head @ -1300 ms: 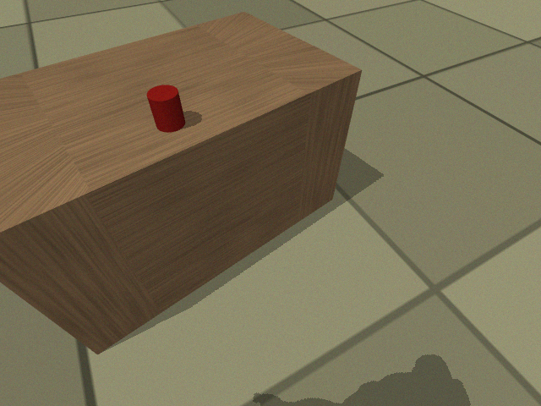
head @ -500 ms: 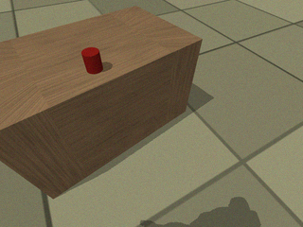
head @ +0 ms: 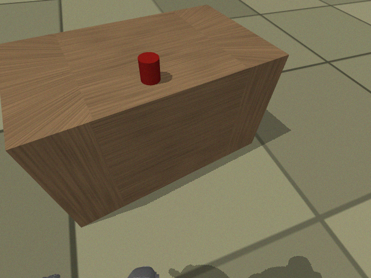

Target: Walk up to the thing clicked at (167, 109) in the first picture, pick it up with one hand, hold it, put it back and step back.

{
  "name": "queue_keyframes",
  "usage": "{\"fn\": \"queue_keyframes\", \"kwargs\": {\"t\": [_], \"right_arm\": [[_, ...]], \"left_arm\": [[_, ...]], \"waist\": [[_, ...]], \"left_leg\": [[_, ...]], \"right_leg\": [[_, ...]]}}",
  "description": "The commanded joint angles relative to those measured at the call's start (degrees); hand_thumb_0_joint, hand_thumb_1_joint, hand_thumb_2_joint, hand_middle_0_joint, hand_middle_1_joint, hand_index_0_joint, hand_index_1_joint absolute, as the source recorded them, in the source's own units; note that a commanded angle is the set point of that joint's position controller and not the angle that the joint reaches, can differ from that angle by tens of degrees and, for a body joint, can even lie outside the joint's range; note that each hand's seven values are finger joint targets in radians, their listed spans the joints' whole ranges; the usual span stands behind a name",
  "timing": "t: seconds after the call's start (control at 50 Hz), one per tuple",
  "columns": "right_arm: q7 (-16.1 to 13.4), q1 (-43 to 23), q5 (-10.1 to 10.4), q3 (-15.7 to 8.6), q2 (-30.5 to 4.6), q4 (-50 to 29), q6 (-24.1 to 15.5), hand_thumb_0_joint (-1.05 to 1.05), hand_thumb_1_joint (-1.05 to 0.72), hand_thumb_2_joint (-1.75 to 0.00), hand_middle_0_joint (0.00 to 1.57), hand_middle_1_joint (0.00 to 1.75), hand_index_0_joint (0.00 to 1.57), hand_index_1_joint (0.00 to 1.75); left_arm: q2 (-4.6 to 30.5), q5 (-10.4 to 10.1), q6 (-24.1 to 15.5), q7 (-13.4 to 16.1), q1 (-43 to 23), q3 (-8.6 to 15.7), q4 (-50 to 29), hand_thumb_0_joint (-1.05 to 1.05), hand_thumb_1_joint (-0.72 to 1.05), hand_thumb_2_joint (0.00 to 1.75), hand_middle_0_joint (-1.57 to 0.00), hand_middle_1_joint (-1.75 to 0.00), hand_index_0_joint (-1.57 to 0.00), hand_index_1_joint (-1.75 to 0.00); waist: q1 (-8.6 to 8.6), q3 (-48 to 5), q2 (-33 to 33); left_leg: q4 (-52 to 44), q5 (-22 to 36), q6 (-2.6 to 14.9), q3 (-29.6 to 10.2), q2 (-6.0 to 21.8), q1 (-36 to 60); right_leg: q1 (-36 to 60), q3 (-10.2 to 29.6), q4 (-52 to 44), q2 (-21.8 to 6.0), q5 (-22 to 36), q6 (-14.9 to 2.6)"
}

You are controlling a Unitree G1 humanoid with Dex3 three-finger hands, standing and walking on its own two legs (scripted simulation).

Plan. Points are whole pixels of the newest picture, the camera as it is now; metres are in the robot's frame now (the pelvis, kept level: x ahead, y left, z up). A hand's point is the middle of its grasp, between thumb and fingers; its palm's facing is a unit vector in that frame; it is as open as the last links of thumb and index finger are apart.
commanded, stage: walk up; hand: right
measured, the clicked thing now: (149, 68) +0.85 +0.14 -0.03
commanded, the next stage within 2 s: none
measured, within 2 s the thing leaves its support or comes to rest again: neither
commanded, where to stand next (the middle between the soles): +0.36 +0.11 m, yaw +30 degrees
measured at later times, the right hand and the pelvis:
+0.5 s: hand (245, 227) +0.26 -0.16 -0.15, palm faces -0.27 +0.90 -0.35, open 7.3 cm; pelvis +0.17 +0.08 -0.01, yaw +15 degrees
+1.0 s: hand (211, 147) +0.55 -0.10 -0.15, palm faces -0.49 +0.77 -0.41, open 7.3 cm; pelvis +0.33 +0.09 -0.03, yaw +26 degrees
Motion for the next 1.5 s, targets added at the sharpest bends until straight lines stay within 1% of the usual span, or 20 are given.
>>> {"fn": "queue_keyframes", "kwargs": {"t": [0.0,0.14,0.18,0.2,0.28,0.44,0.54,0.56,0.58,0.62,0.7,0.82,0.94,1.0,1.1,1.26,1.3,1.34,1.4,1.48], "right_arm": [[1.3,-5.3,0.6,-3.4,-9.3,-8.7,-2.5,0.00,-0.90,-0.90,0.20,0.30,0.20,0.30],[-1.5,14.4,1.4,-7.2,-15.5,-4.1,-4.1,0.00,-0.90,-0.90,0.20,0.30,0.20,0.30],[-2.5,14.5,1.8,-7.5,-23.4,-7.4,-5.2,0.00,-0.90,-0.90,0.20,0.30,0.20,0.30],[-2.7,11.5,3.1,-7.6,-24.0,-8.0,-5.2,0.00,-0.90,-0.90,0.20,0.30,0.20,0.30],[-4.1,5.4,2.8,-4.2,-15.8,-11.6,-7.2,0.00,-0.90,-0.90,0.20,0.30,0.20,0.30],[-4.8,9.5,2.0,-4.3,-15.6,-14.6,-8.9,0.00,-0.90,-0.90,0.20,0.30,0.20,0.30],[-5.2,5.2,1.9,-2.5,-11.6,-17.4,-8.4,0.00,-0.90,-0.90,0.20,0.30,0.20,0.30],[-5.2,6.4,2.2,-1.7,-8.4,-17.7,-8.2,0.00,-0.90,-0.90,0.20,0.30,0.20,0.30],[-5.5,8.4,2.5,-0.7,-5.1,-18.4,-8.1,0.00,-0.90,-0.90,0.20,0.30,0.20,0.30],[-6.4,12.9,2.0,-2.5,-12.6,-15.4,-7.7,0.00,-0.90,-0.90,0.20,0.30,0.20,0.30],[-4.4,10.8,2.6,-2.3,-10.9,-12.6,-7.8,0.00,-0.90,-0.90,0.20,0.30,0.20,0.30],[-4.2,4.2,2.5,-1.1,-6.4,-15.3,-6.5,0.00,-0.90,-0.90,0.20,0.30,0.20,0.30],[-5.4,6.4,2.0,-2.9,-10.2,-13.9,-6.2,0.00,-0.90,-0.90,0.20,0.30,0.20,0.30],[-6.9,6.5,2.4,-4.1,-16.7,-16.6,-6.2,0.00,-0.90,-0.90,0.20,0.30,0.20,0.30],[-7.3,-3.3,2.6,-2.5,-13.5,-16.8,-4.8,0.00,-0.90,-0.90,0.20,0.30,0.20,0.30],[-5.4,-6.4,1.4,-3.0,-12.8,-18.1,-1.6,0.00,-0.90,-0.90,0.20,0.30,0.20,0.30],[-5.3,-8.2,1.9,-1.6,-6.8,-19.7,-1.3,0.00,-0.90,-0.90,0.20,0.30,0.20,0.30],[-6.2,-6.9,1.2,-3.7,-12.4,-17.9,-0.8,0.00,-0.90,-0.90,0.20,0.30,0.20,0.30],[-5.0,-2.4,2.2,-3.5,-9.9,-13.7,-1.7,0.00,-0.90,-0.90,0.20,0.30,0.20,0.30],[-4.7,-4.1,2.6,-2.1,-8.7,-12.9,-2.9,0.00,-0.90,-0.90,0.20,0.30,0.20,0.30]], "left_arm": [[16.4,0.2,-1.9,0.2,-2.0,4.1,-7.0,0.00,0.90,0.90,-0.20,-0.30,-0.20,-0.30],[11.6,1.0,-0.1,-1.4,0.3,2.2,-10.3,0.00,0.90,0.90,-0.20,-0.30,-0.20,-0.30],[10.2,-0.8,-0.3,-1.9,-0.1,0.8,-13.6,0.00,0.90,0.90,-0.20,-0.30,-0.20,-0.30],[14.9,-0.3,-0.4,-1.8,-4.0,1.3,-13.3,0.00,0.90,0.90,-0.20,-0.30,-0.20,-0.30],[14.1,-2.4,0.0,-1.7,7.7,1.7,-8.1,0.00,0.90,0.90,-0.20,-0.30,-0.20,-0.30],[12.4,-0.7,0.1,-3.2,2.1,2.5,-13.4,0.00,0.90,0.90,-0.20,-0.30,-0.20,-0.30],[13.0,-0.6,-1.6,-2.5,15.2,4.4,-10.4,0.00,0.90,0.90,-0.20,-0.30,-0.20,-0.30],[16.0,0.2,-2.0,-1.9,20.2,5.4,-9.6,0.00,0.90,0.90,-0.20,-0.30,-0.20,-0.30],[19.8,0.6,-2.8,-1.4,21.0,5.8,-10.9,0.00,0.90,0.90,-0.20,-0.30,-0.20,-0.30],[21.1,-0.7,-2.6,-1.5,7.6,5.0,-14.9,0.00,0.90,0.90,-0.20,-0.30,-0.20,-0.30],[14.6,-1.5,-3.2,-1.3,9.6,2.8,-13.2,0.00,0.90,0.90,-0.20,-0.30,-0.20,-0.30],[14.0,-1.1,-2.6,0.2,11.9,1.9,-14.2,0.00,0.90,0.90,-0.20,-0.30,-0.20,-0.30],[13.4,-2.5,0.1,0.8,8.4,0.0,-15.7,0.00,0.90,0.90,-0.20,-0.30,-0.20,-0.30],[9.9,-4.0,2.2,1.5,15.4,-0.6,-14.8,0.00,0.90,0.90,-0.20,-0.30,-0.20,-0.30],[12.2,-3.6,3.5,1.3,12.9,0.5,-10.6,0.00,0.90,0.90,-0.20,-0.30,-0.20,-0.30],[10.8,-2.1,1.1,2.9,16.5,1.3,-6.9,0.00,0.90,0.90,-0.20,-0.30,-0.20,-0.30],[19.8,0.3,0.0,3.4,15.0,3.5,-8.5,0.00,0.90,0.90,-0.20,-0.30,-0.20,-0.30],[23.8,0.3,-0.1,3.7,2.6,4.4,-12.4,0.00,0.90,0.90,-0.20,-0.30,-0.20,-0.30],[15.1,-0.5,-0.5,3.6,1.4,2.2,-11.5,0.00,0.90,0.90,-0.20,-0.30,-0.20,-0.30],[15.5,0.9,-0.4,2.3,5.1,2.2,-11.4,0.00,0.90,0.90,-0.20,-0.30,-0.20,-0.30]], "waist": [[1.46,2.5,-6.0],[-8.12,-7.3,9.6],[-7.76,-5.0,19.4],[-7.14,-0.2,11.2],[0.36,-2.1,7.7],[-1.67,1.0,7.9],[6.26,-3.8,1.4],[8.85,-5.4,-10.2],[7.61,-3.6,-19.0],[0.95,0.0,-11.8],[0.40,4.6,-7.6],[1.97,-0.6,-9.4],[-1.81,-8.0,-2.0],[-0.45,-14.8,9.6],[1.13,-6.2,10.0],[2.51,-7.6,8.5],[3.76,-1.6,-12.5],[0.99,2.3,-14.6],[-1.66,1.9,-5.9],[2.60,-2.7,-12.8]], "left_leg": [[-5.9,3.5,-0.51,-1.5,5.0,-6.1],[-14.8,-0.8,3.64,5.5,-3.8,29.3],[-41.1,-20.6,15.68,-46.3,16.6,25.5],[-44.1,-24.1,17.42,-50.7,19.7,17.8],[-32.0,2.3,12.19,-20.5,9.0,14.0],[-32.1,4.2,14.27,-17.7,8.3,10.5],[-12.9,12.0,8.48,-10.2,2.0,-2.7],[2.9,6.9,6.80,-5.6,-3.5,-8.2],[15.4,-9.3,4.18,-4.1,-10.7,-17.6],[21.4,-7.2,2.79,-5.3,-3.5,-15.2],[11.5,2.3,2.26,-5.6,-1.2,-9.0],[-5.7,7.0,0.73,0.4,-3.4,-2.5],[-18.4,22.2,5.46,2.1,-5.0,17.8],[-21.8,48.6,19.55,-28.1,17.4,26.6],[-23.5,25.3,13.23,-14.0,7.7,5.2],[-14.1,16.2,10.95,-13.1,3.5,1.5],[2.6,-1.5,3.37,-6.3,-8.3,-15.5],[19.8,-11.8,1.08,-12.8,-4.5,-10.6],[18.8,-5.4,0.74,-8.7,-8.7,-8.7],[-1.3,-5.6,-0.23,-1.2,-6.1,-4.1]], "right_leg": [[0.3,6.8,-9.0,-16.3,-7.2,-10.05],[-21.0,-4.0,32.6,-7.3,-4.7,-4.48],[-36.5,5.8,51.7,2.8,-21.7,-1.83],[-34.8,10.9,51.3,-1.4,-18.6,-1.78],[-26.1,11.3,41.4,-5.6,-7.4,-2.36],[-24.2,8.6,24.0,-2.8,-1.9,-0.69],[3.1,5.6,12.1,1.5,3.0,-2.00],[8.1,12.2,5.1,-2.7,-6.9,-2.90],[7.9,36.4,-4.9,-17.5,-19.7,-5.49],[-3.2,50.4,-13.1,-25.8,-28.9,-13.16],[-8.6,18.8,-6.3,-13.3,1.2,-8.74],[-2.9,5.5,4.4,-12.1,42.9,-10.32],[-10.9,1.9,22.2,-9.2,27.1,-5.51],[-23.6,6.3,46.2,0.8,-22.2,-0.42],[-16.1,9.1,39.8,-2.4,-16.1,-1.62],[-7.1,4.1,13.3,2.1,-3.2,-1.01],[-6.7,31.9,-1.9,-17.0,-10.7,-7.63],[-18.8,43.4,-3.3,-30.3,2.2,-19.77],[-13.4,16.6,5.7,-14.3,19.5,-11.56],[-4.4,12.1,7.6,-9.7,8.1,-9.02]]}}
